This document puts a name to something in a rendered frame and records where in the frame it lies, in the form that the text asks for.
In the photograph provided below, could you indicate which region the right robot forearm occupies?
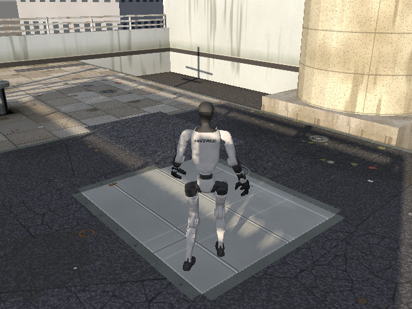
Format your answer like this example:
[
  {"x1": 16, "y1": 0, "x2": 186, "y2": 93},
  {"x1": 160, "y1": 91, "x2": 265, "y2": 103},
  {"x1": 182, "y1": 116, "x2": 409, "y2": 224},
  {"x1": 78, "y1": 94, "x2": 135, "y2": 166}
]
[{"x1": 232, "y1": 156, "x2": 247, "y2": 183}]

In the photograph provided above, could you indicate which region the left robot upper arm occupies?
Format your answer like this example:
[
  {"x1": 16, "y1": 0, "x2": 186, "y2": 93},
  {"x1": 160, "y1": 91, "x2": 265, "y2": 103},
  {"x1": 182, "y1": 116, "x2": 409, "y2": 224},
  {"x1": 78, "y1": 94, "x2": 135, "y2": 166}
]
[{"x1": 174, "y1": 129, "x2": 192, "y2": 164}]

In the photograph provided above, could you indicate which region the robot left shin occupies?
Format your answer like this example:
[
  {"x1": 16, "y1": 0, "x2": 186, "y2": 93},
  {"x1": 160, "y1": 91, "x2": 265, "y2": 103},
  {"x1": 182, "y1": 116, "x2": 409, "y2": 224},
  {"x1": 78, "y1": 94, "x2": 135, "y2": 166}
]
[{"x1": 185, "y1": 216, "x2": 198, "y2": 262}]

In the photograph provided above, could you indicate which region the robot head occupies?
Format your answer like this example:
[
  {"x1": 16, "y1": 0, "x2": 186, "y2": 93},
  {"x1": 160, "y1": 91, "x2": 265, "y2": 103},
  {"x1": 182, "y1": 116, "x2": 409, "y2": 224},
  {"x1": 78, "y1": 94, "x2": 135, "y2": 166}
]
[{"x1": 195, "y1": 102, "x2": 217, "y2": 133}]

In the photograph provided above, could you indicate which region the right robot hand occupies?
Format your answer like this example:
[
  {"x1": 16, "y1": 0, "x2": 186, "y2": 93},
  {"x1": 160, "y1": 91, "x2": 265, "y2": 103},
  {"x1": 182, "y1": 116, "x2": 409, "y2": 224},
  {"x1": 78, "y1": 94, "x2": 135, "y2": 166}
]
[{"x1": 235, "y1": 180, "x2": 250, "y2": 196}]

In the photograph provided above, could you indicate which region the left robot hand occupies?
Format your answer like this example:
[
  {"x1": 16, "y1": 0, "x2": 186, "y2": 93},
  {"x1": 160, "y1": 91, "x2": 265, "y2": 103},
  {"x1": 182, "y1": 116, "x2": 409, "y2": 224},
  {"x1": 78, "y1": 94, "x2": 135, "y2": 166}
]
[{"x1": 171, "y1": 168, "x2": 186, "y2": 179}]

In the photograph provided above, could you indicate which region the right robot upper arm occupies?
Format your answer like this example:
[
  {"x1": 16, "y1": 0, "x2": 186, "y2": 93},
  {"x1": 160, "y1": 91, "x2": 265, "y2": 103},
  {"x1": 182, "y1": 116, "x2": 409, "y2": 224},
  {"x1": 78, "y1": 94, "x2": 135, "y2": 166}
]
[{"x1": 219, "y1": 130, "x2": 238, "y2": 166}]

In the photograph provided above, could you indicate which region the left robot forearm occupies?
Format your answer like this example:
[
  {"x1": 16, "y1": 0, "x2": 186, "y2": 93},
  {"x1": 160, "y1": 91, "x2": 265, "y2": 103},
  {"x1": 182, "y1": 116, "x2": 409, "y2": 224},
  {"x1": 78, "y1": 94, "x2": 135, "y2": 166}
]
[{"x1": 171, "y1": 154, "x2": 181, "y2": 172}]

